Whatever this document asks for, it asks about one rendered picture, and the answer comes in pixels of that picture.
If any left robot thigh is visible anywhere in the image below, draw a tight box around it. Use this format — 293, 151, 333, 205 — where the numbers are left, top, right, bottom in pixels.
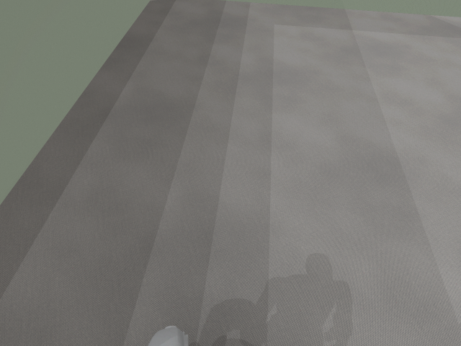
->
148, 328, 189, 346

